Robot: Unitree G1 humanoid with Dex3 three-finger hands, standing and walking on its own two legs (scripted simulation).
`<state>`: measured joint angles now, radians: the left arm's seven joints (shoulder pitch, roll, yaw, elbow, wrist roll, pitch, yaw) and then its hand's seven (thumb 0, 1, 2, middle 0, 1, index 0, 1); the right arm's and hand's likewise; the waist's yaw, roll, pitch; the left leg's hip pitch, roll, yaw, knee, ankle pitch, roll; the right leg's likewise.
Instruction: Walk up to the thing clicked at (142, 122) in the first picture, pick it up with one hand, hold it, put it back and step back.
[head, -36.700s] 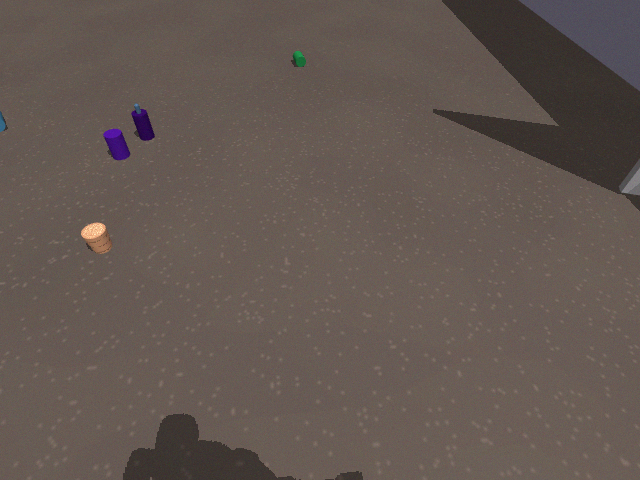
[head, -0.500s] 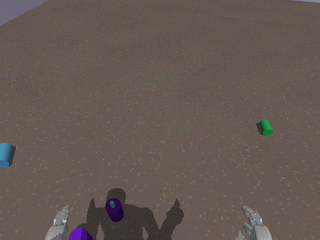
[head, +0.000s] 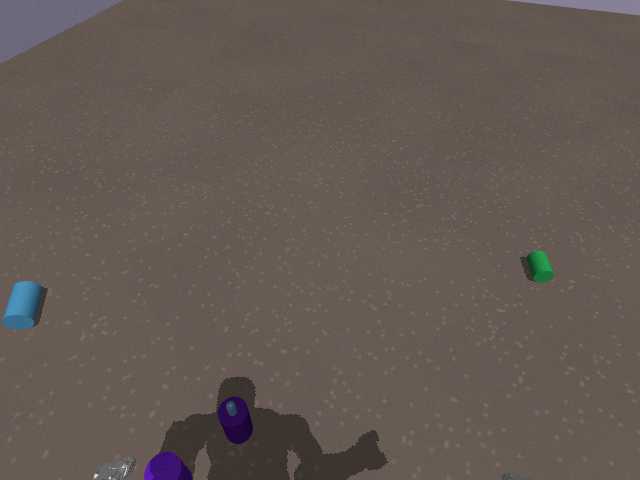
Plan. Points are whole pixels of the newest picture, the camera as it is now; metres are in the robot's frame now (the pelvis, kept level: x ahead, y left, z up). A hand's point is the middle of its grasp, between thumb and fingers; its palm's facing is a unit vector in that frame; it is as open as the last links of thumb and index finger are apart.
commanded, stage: stand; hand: left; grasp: from the side
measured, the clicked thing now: (235, 417) +0.44 +0.22 -0.65
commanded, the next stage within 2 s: step back in 1.94 s
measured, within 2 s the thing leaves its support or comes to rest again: neither
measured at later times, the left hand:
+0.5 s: hand out of the picture +0.02 +0.26 -0.13, palm faces -0.01 -0.94 -0.33, open 7.4 cm
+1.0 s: hand out of the picture +0.03 +0.25 -0.13, palm faces -0.02 -0.94 -0.34, open 7.4 cm
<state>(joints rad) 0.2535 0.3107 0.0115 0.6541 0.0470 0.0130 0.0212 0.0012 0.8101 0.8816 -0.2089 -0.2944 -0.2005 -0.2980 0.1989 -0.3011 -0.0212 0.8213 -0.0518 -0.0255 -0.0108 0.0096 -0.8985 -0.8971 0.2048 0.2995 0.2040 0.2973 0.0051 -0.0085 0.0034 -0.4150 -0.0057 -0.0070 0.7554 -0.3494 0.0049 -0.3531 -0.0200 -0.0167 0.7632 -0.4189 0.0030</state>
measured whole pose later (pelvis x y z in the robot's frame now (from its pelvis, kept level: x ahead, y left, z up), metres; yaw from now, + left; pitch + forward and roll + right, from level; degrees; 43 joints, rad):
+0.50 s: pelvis -0.02 +0.02 +0.03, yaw +0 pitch -5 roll +0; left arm 0.20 0.32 0.00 1.08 0.03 0.00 0.01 0.00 0.91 0.90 -0.21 -0.30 -0.20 -0.30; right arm 0.15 -0.30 -0.02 1.10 -0.02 0.01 0.00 0.01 -0.90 -0.90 0.20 0.30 0.20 0.30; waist 0.01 0.01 0.05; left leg -0.19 -0.03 0.00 0.41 -0.15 0.03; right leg -0.12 -0.04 -0.02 0.41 -0.21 0.03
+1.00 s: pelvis -0.01 +0.01 +0.03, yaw +0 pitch -3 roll +0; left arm 0.17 0.32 0.00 1.15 0.02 -0.01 0.01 0.00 0.91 0.90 -0.21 -0.30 -0.20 -0.30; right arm 0.14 -0.33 -0.01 1.16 -0.02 0.00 0.01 0.00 -0.90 -0.90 0.20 0.30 0.20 0.30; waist 0.00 0.02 0.06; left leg -0.18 -0.02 -0.01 0.37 -0.14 0.01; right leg -0.12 -0.03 -0.02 0.37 -0.20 0.02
